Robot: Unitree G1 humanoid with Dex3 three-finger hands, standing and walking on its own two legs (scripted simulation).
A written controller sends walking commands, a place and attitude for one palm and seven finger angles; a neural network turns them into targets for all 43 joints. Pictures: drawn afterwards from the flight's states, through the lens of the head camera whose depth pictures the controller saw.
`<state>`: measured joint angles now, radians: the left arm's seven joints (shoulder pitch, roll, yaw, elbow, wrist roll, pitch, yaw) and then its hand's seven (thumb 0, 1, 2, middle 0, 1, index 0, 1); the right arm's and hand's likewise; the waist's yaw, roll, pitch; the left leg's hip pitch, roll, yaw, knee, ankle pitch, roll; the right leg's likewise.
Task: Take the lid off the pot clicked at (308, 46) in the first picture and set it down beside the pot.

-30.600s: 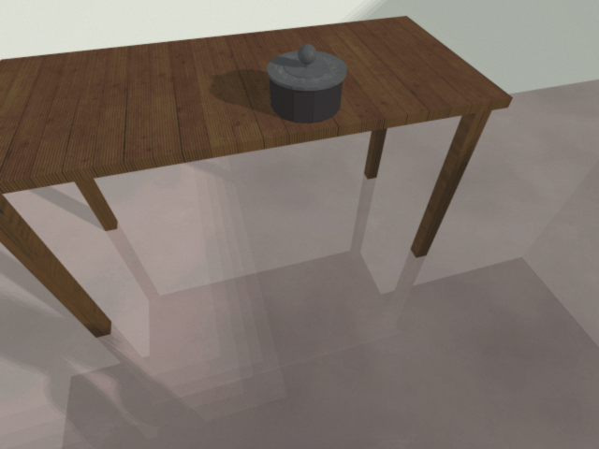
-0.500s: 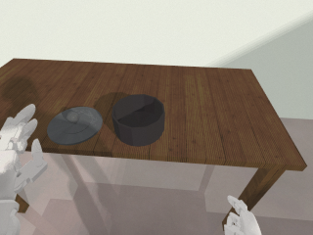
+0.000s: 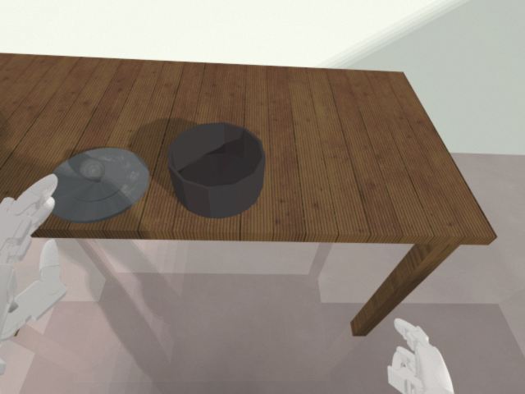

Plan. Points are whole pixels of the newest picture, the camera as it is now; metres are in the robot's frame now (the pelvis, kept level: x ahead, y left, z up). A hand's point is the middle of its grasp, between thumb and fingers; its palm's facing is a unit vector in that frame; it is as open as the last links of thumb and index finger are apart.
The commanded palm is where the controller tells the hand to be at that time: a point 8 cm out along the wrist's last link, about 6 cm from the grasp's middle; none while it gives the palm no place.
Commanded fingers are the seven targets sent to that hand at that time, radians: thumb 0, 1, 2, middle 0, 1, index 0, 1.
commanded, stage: step back with the hand held close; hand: left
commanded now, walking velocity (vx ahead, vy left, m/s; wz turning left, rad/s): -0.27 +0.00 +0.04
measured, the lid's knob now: (92, 169) +0.48 +0.36 +0.02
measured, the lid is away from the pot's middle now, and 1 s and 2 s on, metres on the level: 0.24 0.24 0.24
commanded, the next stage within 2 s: stop stepping back and stand still in 0.90 s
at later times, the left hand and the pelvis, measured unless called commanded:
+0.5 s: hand out of the picture +0.12 +0.25 +0.17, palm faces +0.37 -0.83 -0.42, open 7.5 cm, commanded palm +0.05 +0.30 +0.19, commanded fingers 0.00 0.90 0.90 -0.20 -0.30 -0.20 -0.30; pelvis -0.07 +0.01 -0.01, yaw +2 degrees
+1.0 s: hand out of the picture +0.02 +0.23 +0.19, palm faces +0.26 -0.84 -0.47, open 7.4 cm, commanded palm -0.04 +0.29 +0.19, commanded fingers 0.00 0.90 0.90 -0.20 -0.30 -0.20 -0.30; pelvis -0.17 +0.01 -0.01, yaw -1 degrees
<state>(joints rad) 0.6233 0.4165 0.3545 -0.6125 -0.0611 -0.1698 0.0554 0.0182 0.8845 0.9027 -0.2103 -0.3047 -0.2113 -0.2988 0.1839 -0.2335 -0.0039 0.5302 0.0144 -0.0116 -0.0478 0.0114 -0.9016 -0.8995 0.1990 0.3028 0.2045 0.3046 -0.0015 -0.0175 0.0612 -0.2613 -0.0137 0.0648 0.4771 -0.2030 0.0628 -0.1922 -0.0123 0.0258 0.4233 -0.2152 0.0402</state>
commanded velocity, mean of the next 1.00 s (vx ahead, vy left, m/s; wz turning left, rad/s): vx -0.33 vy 0.00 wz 0.03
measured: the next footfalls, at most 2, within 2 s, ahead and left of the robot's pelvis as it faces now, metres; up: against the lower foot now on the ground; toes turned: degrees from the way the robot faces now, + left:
right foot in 0.68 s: -0.16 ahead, -0.10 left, +0.00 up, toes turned -1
left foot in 1.16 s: -0.20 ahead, +0.15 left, +0.00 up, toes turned +2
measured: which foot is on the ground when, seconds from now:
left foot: down 0.00-0.94, up 0.96-1.00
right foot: down 0.00-0.42, up 0.44-0.66, down 0.68-1.00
